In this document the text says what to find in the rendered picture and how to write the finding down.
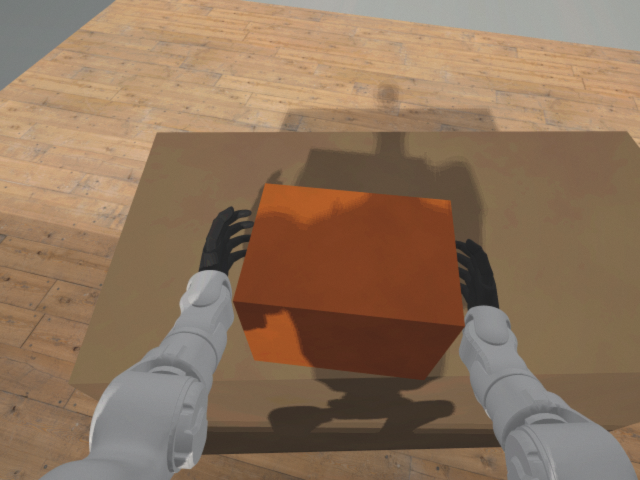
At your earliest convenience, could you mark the left robot forearm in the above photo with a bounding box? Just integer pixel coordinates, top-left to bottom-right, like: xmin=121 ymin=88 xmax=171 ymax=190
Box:
xmin=89 ymin=270 xmax=234 ymax=451

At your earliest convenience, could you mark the left robot hand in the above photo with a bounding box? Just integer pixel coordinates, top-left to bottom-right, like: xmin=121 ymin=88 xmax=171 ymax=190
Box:
xmin=199 ymin=206 xmax=254 ymax=276

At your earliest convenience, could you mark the right robot forearm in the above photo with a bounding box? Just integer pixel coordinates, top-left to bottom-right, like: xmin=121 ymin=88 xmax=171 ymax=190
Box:
xmin=459 ymin=306 xmax=638 ymax=480

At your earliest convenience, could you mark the carton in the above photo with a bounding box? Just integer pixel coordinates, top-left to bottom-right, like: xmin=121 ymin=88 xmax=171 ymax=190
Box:
xmin=233 ymin=183 xmax=465 ymax=380

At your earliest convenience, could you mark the right robot hand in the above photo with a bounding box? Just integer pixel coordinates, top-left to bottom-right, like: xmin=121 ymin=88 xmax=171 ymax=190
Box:
xmin=455 ymin=239 xmax=499 ymax=310

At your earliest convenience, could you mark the pedestal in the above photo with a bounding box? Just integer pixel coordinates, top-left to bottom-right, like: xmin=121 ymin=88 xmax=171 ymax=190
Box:
xmin=68 ymin=131 xmax=640 ymax=455

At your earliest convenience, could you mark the robot left upper arm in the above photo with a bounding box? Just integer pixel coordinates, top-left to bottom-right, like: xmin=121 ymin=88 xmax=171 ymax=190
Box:
xmin=39 ymin=371 xmax=208 ymax=480

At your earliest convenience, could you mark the robot right upper arm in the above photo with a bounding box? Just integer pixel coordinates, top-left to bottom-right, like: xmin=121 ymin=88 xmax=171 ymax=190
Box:
xmin=505 ymin=422 xmax=635 ymax=480

